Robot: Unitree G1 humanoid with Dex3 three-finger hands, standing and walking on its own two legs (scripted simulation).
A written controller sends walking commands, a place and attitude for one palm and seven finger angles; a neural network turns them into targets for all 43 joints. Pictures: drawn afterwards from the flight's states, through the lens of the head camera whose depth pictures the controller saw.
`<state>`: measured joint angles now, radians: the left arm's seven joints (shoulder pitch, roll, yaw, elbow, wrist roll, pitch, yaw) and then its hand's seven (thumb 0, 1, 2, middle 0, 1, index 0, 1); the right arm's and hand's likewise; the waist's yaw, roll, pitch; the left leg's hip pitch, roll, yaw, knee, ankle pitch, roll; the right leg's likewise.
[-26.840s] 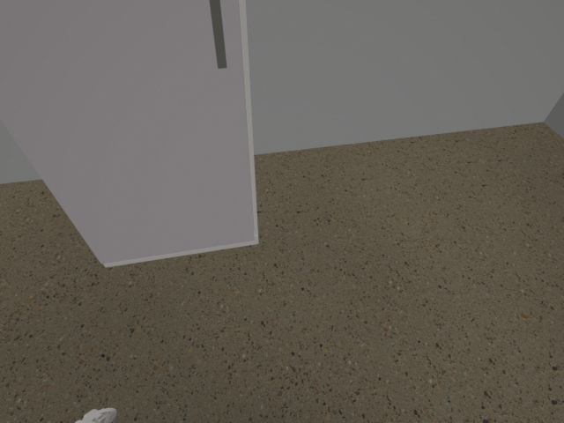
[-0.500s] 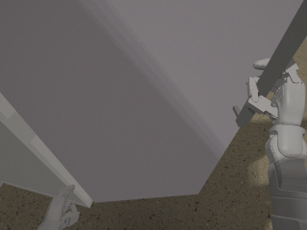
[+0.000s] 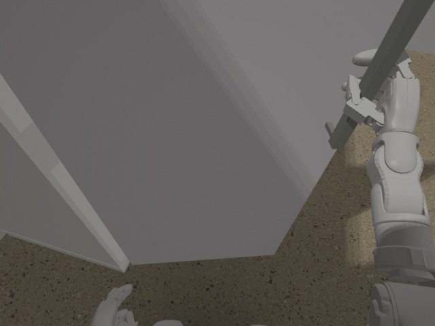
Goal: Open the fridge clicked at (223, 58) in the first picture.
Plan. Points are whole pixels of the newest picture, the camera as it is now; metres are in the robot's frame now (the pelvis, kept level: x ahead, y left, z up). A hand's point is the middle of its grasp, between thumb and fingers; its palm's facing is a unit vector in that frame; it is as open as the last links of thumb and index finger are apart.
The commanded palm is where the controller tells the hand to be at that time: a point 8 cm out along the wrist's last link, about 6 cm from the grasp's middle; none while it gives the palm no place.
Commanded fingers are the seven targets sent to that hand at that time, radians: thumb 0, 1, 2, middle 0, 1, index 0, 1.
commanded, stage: stop walking and hold the door back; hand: right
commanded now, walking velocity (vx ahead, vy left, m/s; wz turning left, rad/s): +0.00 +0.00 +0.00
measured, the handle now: (375, 56) +0.45 -0.19 +0.28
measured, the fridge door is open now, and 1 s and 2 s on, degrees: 69 67 66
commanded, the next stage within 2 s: loosen the grip on the handle in 0.34 s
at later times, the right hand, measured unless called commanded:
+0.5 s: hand (356, 98) +0.42 -0.17 +0.22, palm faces +0.12 +0.97 -0.22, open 6.2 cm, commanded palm +0.38 -0.22 +0.21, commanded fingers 0.00 -0.42 -0.67 0.45 1.40 0.45 1.40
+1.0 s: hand (352, 97) +0.44 -0.17 +0.22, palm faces +0.14 +0.98 -0.12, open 14.1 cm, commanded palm +0.39 -0.23 +0.21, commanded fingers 0.00 0.55 -0.20 0.25 1.15 0.25 1.15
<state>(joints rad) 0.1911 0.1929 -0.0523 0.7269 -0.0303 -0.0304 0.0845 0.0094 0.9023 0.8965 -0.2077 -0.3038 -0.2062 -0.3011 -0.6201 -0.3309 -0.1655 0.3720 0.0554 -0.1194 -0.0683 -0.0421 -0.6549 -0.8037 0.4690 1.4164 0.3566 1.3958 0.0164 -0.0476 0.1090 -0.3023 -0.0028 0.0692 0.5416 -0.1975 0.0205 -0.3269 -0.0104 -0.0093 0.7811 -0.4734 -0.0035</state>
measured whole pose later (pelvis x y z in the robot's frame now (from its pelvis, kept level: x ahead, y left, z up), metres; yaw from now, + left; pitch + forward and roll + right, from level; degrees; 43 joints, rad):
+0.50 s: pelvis +0.00 -0.01 +0.01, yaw +1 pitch -1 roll +0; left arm 0.18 0.19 -0.01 0.71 -0.01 -0.09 0.06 0.01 0.91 0.90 -0.20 -0.30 -0.20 -0.30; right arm -0.70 -0.33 -0.17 0.53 0.00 -0.15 0.03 -0.04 -0.61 -0.76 0.50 1.43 0.35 1.40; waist -0.02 0.00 0.05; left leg -0.30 0.00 0.01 0.49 -0.18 0.00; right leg -0.28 -0.02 -0.06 0.53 -0.23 -0.01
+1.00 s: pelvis +0.02 +0.01 +0.00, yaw +2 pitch +3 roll +0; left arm 0.30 0.28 0.01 0.73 -0.04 -0.15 0.06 0.01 0.91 0.90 -0.20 -0.30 -0.20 -0.30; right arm -0.57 -0.37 -0.25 0.49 0.11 -0.27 0.03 -0.01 0.51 -0.23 0.48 1.34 0.29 1.22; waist 0.03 0.00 -0.02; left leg -0.37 -0.02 0.01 0.54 -0.23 0.02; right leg -0.34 -0.04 -0.05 0.56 -0.27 0.01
